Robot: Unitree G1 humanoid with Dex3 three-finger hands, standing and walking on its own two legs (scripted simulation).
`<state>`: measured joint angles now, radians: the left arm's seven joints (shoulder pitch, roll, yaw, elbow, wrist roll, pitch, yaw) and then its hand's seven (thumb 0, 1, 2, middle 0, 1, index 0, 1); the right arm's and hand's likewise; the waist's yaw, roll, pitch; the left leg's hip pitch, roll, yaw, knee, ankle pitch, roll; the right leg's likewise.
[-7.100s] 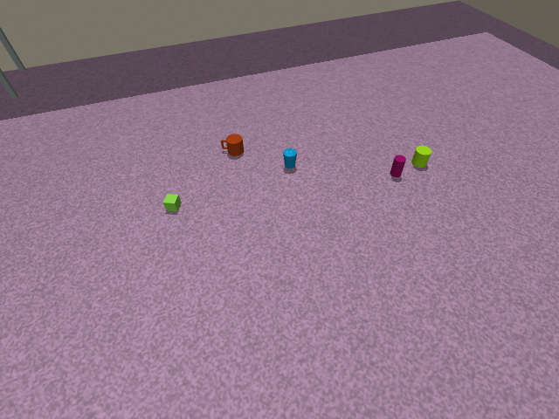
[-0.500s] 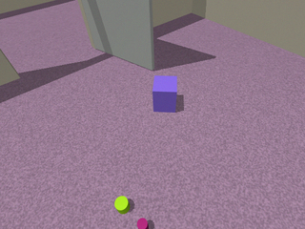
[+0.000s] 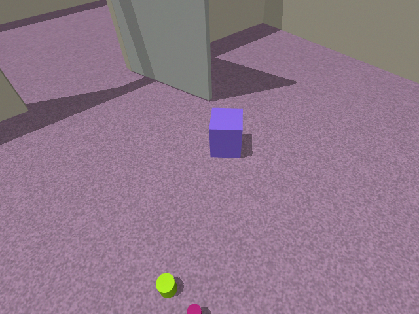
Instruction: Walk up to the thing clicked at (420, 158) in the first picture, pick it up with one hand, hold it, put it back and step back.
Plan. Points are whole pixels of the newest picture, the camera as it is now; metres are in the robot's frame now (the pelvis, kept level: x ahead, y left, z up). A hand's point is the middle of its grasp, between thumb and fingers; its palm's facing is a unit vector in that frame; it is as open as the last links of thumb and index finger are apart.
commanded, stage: stand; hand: left
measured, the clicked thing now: (166, 285) +0.39 +0.24 -0.74
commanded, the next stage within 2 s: none
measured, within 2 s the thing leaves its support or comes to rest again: neither
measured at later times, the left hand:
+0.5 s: hand out of the picture +0.06 +0.25 -0.16, palm faces -0.03 -0.94 -0.34, open 7.4 cm
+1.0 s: hand out of the picture +0.08 +0.26 -0.16, palm faces -0.04 -0.94 -0.34, open 7.4 cm
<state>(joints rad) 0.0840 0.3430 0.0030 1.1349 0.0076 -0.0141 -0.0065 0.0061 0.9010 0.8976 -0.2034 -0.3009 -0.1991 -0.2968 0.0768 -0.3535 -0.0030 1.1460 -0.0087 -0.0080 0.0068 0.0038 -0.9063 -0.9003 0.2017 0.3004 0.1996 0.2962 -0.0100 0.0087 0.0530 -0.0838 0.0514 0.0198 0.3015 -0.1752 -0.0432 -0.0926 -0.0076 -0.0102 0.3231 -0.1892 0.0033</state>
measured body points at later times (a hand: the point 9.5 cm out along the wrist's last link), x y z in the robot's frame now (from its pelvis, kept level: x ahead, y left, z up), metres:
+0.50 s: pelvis -0.01 +0.00 +0.00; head +0.00 +0.00 +0.45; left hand +0.07 +0.30 -0.13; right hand +0.06 -0.30 -0.14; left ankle -0.01 +0.15 -0.75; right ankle -0.01 -0.12 -0.75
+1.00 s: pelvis +0.00 +0.00 +0.00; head +0.01 +0.00 +0.45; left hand +0.08 +0.30 -0.13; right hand +0.07 -0.30 -0.13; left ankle -0.01 +0.15 -0.75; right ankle -0.01 -0.12 -0.75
